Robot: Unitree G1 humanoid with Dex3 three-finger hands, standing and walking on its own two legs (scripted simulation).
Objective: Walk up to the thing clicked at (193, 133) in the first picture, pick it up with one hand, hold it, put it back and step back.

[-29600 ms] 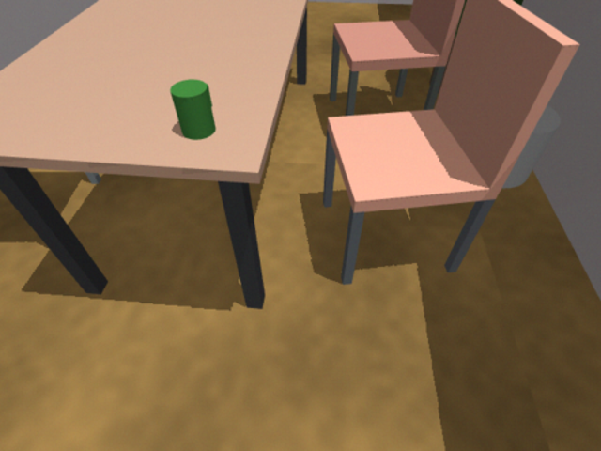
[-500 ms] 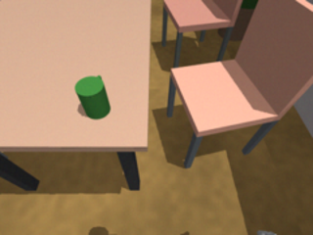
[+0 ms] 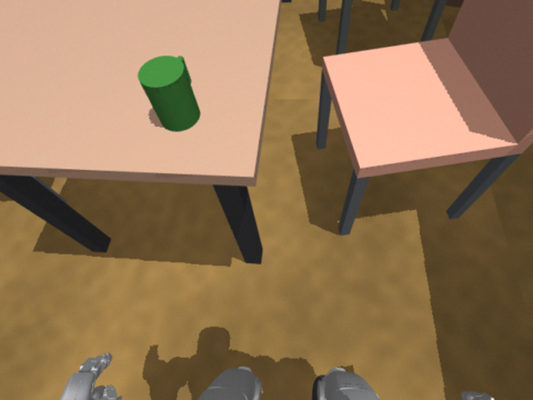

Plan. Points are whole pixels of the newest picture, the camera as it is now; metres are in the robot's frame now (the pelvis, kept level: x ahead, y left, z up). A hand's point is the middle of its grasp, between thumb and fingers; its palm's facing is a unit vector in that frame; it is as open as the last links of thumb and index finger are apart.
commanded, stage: step back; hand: left
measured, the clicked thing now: (174, 89) +0.62 +0.18 +0.05
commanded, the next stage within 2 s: none
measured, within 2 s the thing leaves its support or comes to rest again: neither
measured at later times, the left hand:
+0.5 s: hand out of the picture -0.07 +0.32 -0.15, palm faces -0.07 -0.90 -0.43, open 7.4 cm
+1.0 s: hand out of the picture -0.12 +0.34 -0.15, palm faces -0.05 -0.91 -0.40, open 7.4 cm
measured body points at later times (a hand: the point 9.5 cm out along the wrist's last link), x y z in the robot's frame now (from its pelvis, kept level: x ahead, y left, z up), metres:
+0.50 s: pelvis -0.14 +0.04 -0.01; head -0.07 +0.03 +0.44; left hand -0.06 +0.37 -0.12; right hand +0.00 -0.27 -0.12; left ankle -0.04 +0.15 -0.73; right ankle -0.20 -0.09 -0.71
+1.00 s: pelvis -0.28 +0.08 +0.00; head -0.22 +0.09 +0.44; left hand -0.12 +0.39 -0.12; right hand -0.23 -0.24 -0.12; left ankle -0.27 +0.19 -0.73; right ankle -0.26 -0.07 -0.68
